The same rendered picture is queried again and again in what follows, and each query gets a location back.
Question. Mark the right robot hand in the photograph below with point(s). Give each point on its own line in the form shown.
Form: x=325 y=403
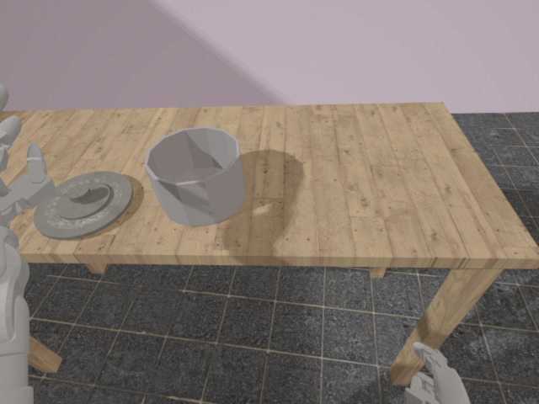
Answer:
x=446 y=387

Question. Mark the left robot hand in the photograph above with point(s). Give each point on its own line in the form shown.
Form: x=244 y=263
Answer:
x=28 y=190

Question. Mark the robot left forearm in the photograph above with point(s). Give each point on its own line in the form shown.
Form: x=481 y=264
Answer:
x=14 y=323

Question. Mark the pot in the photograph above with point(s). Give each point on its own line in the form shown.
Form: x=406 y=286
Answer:
x=197 y=175

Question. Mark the table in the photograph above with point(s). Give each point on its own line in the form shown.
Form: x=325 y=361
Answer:
x=329 y=185

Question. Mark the knob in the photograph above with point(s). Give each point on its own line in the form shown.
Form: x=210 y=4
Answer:
x=79 y=193

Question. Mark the lid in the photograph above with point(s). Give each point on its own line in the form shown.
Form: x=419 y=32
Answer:
x=58 y=218

